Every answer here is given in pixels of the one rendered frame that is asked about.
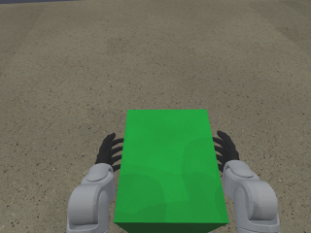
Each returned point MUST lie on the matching robot right hand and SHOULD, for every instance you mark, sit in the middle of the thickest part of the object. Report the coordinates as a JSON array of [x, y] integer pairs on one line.
[[227, 150]]

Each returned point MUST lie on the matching right robot forearm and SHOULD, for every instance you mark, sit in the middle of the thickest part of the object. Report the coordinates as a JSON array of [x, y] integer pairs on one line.
[[255, 201]]

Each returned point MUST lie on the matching carton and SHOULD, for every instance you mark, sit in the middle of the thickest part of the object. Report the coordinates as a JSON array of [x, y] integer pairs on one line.
[[169, 177]]

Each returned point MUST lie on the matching robot left hand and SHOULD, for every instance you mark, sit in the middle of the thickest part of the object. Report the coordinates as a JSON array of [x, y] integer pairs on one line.
[[106, 152]]

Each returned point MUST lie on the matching left robot forearm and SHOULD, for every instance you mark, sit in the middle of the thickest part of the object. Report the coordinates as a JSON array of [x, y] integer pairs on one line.
[[88, 205]]

